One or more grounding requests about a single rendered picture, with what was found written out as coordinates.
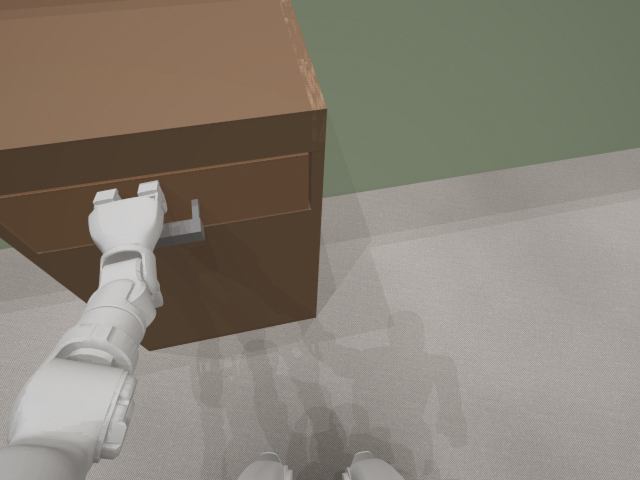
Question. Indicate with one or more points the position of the cabinet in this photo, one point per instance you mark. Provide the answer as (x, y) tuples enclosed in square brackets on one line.
[(98, 90)]

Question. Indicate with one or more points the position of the right robot shin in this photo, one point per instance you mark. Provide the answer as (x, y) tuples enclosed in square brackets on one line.
[(361, 456)]

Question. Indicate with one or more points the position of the handle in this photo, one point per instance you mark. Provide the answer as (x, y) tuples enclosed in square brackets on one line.
[(185, 231)]

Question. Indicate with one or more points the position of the drawer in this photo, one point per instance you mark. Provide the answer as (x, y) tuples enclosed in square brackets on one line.
[(57, 218)]

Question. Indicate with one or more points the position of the left robot hand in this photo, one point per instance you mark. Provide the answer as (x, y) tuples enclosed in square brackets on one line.
[(137, 221)]

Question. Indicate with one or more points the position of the left robot forearm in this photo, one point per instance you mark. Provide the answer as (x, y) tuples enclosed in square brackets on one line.
[(112, 326)]

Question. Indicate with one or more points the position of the right robot thigh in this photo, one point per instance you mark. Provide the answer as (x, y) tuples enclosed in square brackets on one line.
[(371, 469)]

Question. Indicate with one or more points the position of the left robot upper arm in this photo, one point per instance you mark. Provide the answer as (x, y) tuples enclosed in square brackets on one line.
[(76, 414)]

